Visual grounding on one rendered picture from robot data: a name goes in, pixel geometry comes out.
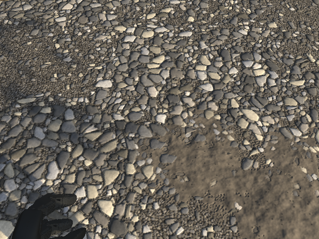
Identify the left robot hand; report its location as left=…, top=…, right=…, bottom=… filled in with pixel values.
left=9, top=193, right=87, bottom=239

